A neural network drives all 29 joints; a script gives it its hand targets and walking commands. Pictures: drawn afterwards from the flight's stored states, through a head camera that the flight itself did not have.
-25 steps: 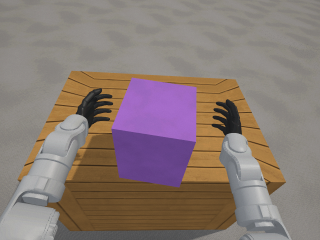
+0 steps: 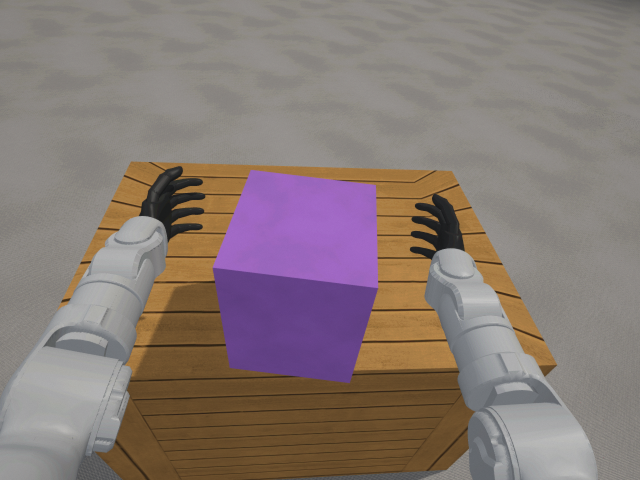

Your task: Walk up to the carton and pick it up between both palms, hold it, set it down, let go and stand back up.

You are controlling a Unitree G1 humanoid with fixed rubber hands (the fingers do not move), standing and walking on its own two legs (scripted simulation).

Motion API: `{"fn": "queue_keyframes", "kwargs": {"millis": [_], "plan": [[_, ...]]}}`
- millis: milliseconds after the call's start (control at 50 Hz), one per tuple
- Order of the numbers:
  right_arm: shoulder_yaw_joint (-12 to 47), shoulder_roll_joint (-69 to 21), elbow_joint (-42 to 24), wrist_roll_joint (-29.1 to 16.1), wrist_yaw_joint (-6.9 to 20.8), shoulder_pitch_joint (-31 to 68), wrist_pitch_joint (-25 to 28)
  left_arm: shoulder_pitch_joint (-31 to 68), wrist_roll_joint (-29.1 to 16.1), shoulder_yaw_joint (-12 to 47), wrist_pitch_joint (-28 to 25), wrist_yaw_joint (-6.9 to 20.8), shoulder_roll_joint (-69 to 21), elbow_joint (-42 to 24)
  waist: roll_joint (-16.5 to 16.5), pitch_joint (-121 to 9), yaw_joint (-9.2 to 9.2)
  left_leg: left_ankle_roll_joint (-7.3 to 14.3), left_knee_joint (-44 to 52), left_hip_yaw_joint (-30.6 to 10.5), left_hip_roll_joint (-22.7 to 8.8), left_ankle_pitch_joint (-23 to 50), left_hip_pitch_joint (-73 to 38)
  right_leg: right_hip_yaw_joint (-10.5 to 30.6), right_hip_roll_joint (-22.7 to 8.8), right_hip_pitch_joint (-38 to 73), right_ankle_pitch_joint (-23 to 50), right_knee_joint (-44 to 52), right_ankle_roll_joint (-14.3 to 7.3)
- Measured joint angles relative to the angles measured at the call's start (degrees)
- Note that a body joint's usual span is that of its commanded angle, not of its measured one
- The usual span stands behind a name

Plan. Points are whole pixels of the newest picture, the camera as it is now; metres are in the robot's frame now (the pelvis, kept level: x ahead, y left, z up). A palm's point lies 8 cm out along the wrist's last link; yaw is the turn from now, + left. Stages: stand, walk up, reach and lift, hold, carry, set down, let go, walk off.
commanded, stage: reach and lift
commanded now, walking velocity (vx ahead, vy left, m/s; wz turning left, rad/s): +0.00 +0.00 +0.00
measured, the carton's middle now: (301, 278) +0.45 +0.01 -0.01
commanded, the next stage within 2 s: none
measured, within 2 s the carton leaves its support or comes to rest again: neither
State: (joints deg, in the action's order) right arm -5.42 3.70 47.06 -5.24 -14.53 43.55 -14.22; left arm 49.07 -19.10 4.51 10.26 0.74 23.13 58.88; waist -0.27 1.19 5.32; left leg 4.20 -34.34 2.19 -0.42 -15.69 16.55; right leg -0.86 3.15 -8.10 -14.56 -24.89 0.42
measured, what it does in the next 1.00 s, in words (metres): stands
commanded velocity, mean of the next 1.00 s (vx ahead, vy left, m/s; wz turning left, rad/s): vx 0.00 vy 0.00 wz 0.00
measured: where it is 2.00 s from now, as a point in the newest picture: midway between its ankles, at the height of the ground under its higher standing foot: outside the picture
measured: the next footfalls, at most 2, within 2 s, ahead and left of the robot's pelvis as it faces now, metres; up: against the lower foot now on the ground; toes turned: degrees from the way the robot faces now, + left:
none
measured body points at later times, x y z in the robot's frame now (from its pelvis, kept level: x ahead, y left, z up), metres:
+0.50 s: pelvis +0.01 -0.01 +0.00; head +0.05 +0.02 +0.45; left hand +0.45 +0.18 +0.05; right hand +0.41 -0.18 +0.05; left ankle +0.03 +0.06 -0.73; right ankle -0.01 -0.13 -0.73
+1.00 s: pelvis +0.02 -0.01 -0.01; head +0.10 +0.01 +0.44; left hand +0.48 +0.14 +0.02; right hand +0.42 -0.15 +0.02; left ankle +0.03 +0.06 -0.73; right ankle -0.01 -0.13 -0.73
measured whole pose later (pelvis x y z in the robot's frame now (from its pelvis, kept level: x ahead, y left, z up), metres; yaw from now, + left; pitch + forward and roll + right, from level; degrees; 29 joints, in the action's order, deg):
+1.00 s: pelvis +0.02 -0.01 -0.01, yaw -1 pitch +15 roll -3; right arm -5.7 -4.2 63.0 -5.2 -13.7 40.6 18.5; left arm 49.5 -0.1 -4.4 -15.2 2.9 14.1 74.0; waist -0.3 -6.1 5.6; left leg 3.2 -34.3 2.2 -0.2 -14.9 34.5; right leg -1.0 2.9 -27.9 -15.6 -28.7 -0.2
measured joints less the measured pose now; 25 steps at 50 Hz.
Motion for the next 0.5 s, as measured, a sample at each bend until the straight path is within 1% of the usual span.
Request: {"fn": "queue_keyframes", "kwargs": {"millis": [160,280,380,500], "plan": [[0.01,0.00,6.53,0.00,0.99,0.02,4.22,0.38,-0.09,0.01,-7.28,0.42,-1.48,8.75,0.00,-1.82,0.26,0.00,0.00,0.00,0.00,0.00,0.96,0.00,0.00,-0.97,-0.01,0.00,-0.03],[0.00,-0.21,11.95,0.00,2.00,0.01,7.94,0.40,-0.27,0.00,-12.03,0.61,-2.72,15.53,0.00,-3.62,0.26,0.00,0.01,0.00,0.00,0.12,3.52,-0.01,0.00,-3.68,0.00,-0.31,-0.09],[0.01,-1.13,15.05,0.00,2.57,0.04,11.55,0.43,-0.59,0.00,-16.17,0.63,-3.28,17.08,0.01,-5.06,0.26,-0.17,0.01,0.00,0.05,0.54,7.42,-0.06,-0.07,-8.00,-0.08,-1.24,-0.22],[0.01,-2.72,15.69,0.00,2.70,0.05,16.85,0.42,-0.14,0.01,-20.10,0.68,-4.26,17.95,0.00,-6.59,0.26,-0.56,0.01,0.00,0.05,0.93,12.23,-0.10,-0.09,-13.42,-0.43,-2.55,-0.53]]}}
